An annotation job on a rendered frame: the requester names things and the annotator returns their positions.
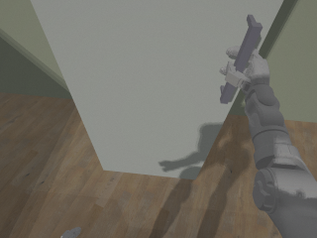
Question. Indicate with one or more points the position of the robot left hand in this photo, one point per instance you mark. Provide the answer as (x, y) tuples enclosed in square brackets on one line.
[(73, 233)]

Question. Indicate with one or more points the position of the robot right hand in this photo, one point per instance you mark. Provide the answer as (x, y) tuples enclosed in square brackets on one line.
[(256, 73)]

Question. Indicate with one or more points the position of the robot right upper arm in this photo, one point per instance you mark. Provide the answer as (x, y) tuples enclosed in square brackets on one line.
[(289, 197)]

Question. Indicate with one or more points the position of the fridge door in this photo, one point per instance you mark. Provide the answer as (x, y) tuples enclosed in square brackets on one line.
[(145, 76)]

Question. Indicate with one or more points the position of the robot right forearm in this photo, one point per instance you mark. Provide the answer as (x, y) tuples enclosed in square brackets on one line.
[(273, 147)]

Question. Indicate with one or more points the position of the handle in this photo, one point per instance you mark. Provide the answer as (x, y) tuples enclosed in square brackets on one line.
[(243, 55)]

